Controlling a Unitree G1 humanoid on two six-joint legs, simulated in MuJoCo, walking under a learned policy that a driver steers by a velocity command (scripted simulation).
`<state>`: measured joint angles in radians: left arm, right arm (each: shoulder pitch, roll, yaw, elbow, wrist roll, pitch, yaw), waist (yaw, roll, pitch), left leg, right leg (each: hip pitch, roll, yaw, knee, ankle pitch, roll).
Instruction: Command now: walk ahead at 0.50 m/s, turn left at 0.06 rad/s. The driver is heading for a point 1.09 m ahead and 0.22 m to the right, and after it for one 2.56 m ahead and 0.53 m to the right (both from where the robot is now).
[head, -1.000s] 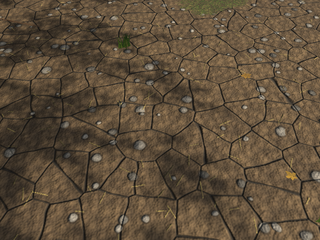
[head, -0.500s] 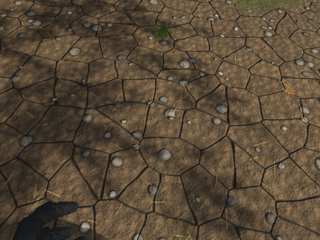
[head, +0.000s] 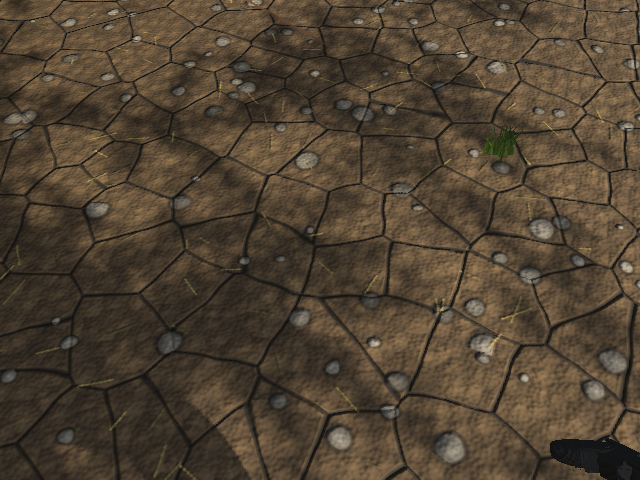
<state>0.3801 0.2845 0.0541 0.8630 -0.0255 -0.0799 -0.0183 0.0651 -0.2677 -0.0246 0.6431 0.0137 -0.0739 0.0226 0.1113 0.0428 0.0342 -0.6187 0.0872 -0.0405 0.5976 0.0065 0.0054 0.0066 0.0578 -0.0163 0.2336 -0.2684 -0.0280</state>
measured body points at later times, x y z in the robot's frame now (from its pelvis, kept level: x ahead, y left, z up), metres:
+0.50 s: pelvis +0.27 +0.02 +0.00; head +0.29 +0.01 +0.45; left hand +0.50 +0.23 -0.10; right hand +0.24 -0.27 -0.12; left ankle +0.19 +0.14 -0.74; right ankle +0.41 -0.16 -0.69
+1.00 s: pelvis +0.52 -0.10 +0.00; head +0.54 -0.12 +0.45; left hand +0.70 +0.13 -0.10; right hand +0.60 -0.41 -0.09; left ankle +0.77 -0.02 -0.68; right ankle +0.43 -0.14 -0.74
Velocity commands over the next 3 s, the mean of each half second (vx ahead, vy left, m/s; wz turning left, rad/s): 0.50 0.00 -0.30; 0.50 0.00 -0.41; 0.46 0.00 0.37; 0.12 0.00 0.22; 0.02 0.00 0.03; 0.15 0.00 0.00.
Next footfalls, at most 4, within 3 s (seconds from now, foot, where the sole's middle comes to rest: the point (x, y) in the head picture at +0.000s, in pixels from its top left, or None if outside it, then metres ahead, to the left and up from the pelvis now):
0.10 left None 0.23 0.14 -0.78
0.62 right None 0.47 -0.15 -0.78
1.16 left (413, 323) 0.84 -0.09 -0.78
1.62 right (505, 264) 1.04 -0.32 -0.78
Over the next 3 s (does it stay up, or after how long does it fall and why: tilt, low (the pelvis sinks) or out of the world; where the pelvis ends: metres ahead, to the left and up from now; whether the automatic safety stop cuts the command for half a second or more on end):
stays up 1.03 -0.23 -0.01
